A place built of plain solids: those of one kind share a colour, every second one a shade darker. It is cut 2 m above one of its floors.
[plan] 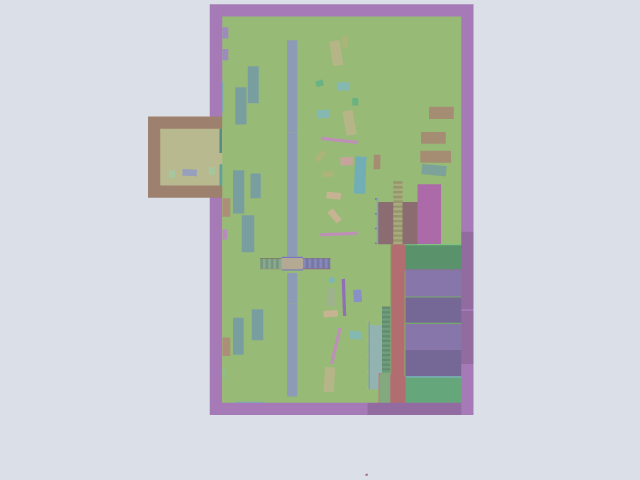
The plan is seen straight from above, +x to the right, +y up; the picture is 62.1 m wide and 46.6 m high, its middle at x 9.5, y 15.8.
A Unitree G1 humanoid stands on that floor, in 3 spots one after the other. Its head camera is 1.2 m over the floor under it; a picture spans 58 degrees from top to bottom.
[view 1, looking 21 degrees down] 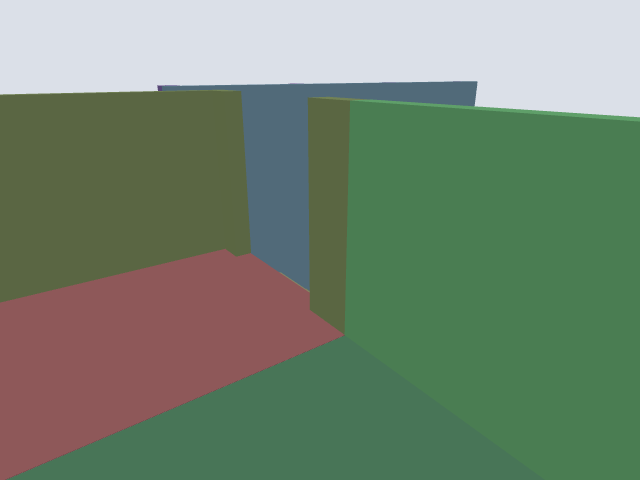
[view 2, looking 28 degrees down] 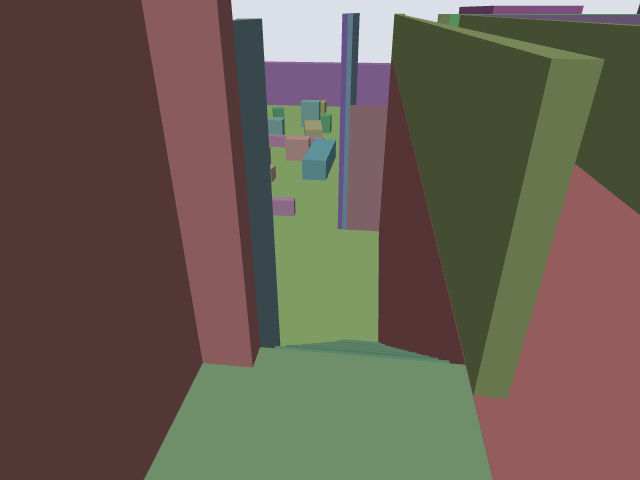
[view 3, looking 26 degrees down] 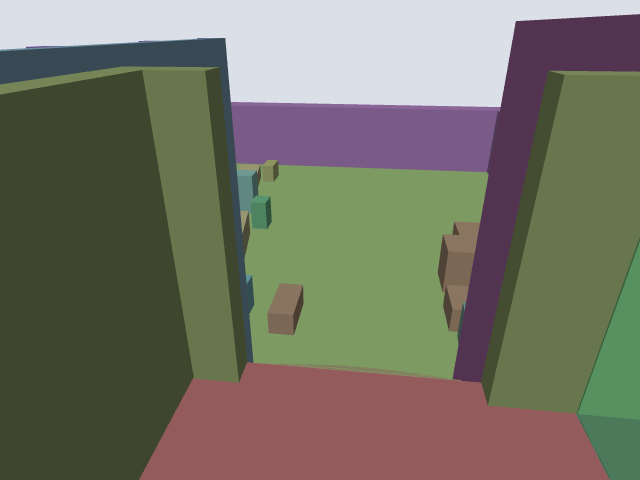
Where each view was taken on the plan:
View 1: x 19.21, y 14.12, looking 144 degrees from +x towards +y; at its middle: rail_walk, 2.12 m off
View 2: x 15.91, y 1.60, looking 97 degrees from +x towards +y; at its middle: floor_hallground_concrete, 14.73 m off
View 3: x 17.06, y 14.10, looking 97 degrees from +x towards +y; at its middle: floor_hallground_concrete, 15.77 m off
